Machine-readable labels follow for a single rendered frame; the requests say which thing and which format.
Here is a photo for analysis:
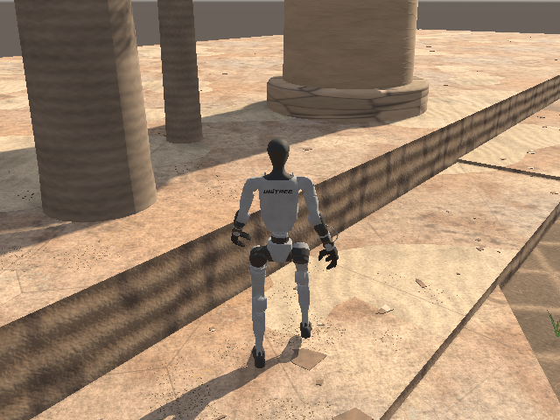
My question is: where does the robot left forearm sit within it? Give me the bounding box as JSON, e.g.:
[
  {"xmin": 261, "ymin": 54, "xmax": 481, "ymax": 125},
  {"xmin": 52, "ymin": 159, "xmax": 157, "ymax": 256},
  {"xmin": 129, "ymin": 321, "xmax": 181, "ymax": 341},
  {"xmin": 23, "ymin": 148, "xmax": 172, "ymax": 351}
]
[{"xmin": 232, "ymin": 210, "xmax": 245, "ymax": 236}]

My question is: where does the robot right hand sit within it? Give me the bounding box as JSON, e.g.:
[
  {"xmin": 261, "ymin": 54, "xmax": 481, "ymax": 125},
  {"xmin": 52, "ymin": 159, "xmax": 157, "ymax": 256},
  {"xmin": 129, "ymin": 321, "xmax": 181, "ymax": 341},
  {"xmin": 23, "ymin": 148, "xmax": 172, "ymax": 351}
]
[{"xmin": 318, "ymin": 247, "xmax": 339, "ymax": 270}]

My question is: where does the right robot shin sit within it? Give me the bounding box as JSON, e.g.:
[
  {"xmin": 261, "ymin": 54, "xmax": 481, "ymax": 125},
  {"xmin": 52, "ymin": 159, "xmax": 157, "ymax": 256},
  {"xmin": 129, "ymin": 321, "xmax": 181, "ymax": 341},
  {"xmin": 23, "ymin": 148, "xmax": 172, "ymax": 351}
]
[{"xmin": 297, "ymin": 270, "xmax": 310, "ymax": 327}]

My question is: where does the robot left hand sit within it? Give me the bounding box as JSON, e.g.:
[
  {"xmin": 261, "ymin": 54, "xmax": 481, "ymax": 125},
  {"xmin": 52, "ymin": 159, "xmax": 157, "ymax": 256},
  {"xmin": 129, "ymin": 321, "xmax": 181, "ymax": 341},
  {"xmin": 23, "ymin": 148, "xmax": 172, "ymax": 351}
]
[{"xmin": 231, "ymin": 232, "xmax": 251, "ymax": 247}]

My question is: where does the left robot upper arm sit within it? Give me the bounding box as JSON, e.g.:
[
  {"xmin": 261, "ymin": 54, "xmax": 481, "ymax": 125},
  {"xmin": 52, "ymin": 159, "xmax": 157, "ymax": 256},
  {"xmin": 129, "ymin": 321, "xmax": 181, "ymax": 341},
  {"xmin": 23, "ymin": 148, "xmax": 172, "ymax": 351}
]
[{"xmin": 236, "ymin": 176, "xmax": 261, "ymax": 224}]

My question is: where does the robot right forearm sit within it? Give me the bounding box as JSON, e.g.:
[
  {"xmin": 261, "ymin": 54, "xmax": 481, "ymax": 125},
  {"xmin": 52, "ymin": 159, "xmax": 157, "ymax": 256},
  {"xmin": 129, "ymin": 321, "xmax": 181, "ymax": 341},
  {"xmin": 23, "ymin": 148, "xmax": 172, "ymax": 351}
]
[{"xmin": 314, "ymin": 212, "xmax": 335, "ymax": 251}]

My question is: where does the right robot upper arm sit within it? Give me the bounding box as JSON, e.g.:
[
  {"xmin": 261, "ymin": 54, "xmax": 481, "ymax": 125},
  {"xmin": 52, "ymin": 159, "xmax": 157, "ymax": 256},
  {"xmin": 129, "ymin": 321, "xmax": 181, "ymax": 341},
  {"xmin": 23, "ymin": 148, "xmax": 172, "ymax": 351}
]
[{"xmin": 297, "ymin": 176, "xmax": 322, "ymax": 226}]

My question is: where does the left robot thigh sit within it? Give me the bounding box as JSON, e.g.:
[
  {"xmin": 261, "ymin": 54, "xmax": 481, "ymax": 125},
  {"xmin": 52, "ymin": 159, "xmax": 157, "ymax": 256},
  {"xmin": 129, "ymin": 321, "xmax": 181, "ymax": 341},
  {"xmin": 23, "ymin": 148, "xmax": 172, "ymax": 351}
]
[{"xmin": 249, "ymin": 245, "xmax": 268, "ymax": 312}]

